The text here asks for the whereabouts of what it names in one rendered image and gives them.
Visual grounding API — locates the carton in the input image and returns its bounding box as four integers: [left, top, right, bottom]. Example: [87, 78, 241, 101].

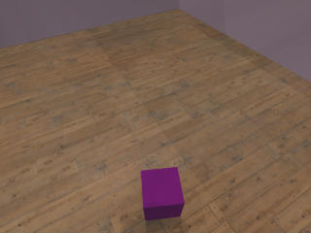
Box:
[141, 167, 185, 220]

